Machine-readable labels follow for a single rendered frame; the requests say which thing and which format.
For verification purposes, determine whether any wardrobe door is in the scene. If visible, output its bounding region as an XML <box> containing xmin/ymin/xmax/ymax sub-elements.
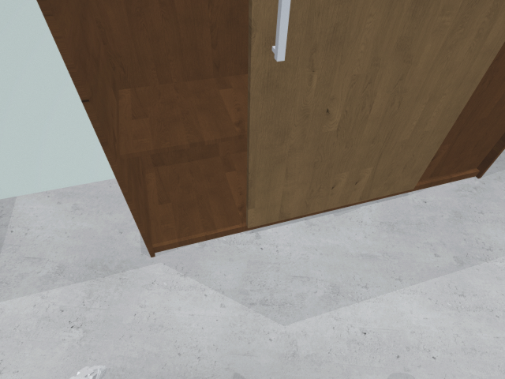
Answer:
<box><xmin>419</xmin><ymin>42</ymin><xmax>505</xmax><ymax>181</ymax></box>
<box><xmin>246</xmin><ymin>0</ymin><xmax>505</xmax><ymax>228</ymax></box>

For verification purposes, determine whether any handle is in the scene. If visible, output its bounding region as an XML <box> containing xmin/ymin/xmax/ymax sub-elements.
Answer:
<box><xmin>272</xmin><ymin>0</ymin><xmax>291</xmax><ymax>62</ymax></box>

